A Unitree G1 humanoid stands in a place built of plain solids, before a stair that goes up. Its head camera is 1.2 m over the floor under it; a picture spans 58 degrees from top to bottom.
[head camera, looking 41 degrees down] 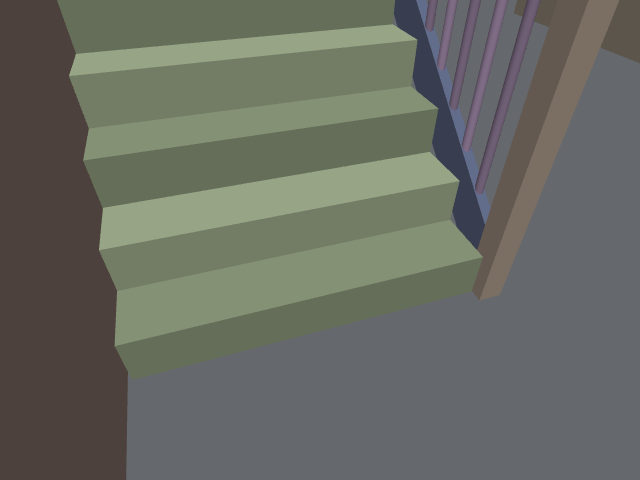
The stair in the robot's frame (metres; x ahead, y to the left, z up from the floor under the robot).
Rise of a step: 0.18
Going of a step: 0.22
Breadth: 1.20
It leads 18 degrees to the left of straight ahead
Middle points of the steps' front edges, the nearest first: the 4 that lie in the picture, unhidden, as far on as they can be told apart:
0.91 0.01 0.18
1.11 0.07 0.35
1.32 0.14 0.53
1.53 0.21 0.70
